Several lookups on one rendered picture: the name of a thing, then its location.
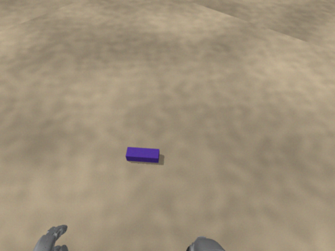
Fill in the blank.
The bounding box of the carton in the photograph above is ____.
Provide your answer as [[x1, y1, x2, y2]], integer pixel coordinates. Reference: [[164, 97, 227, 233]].
[[126, 147, 159, 163]]

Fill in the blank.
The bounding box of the left robot hand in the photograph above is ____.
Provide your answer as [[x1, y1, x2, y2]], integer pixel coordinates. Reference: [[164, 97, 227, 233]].
[[33, 225, 68, 251]]

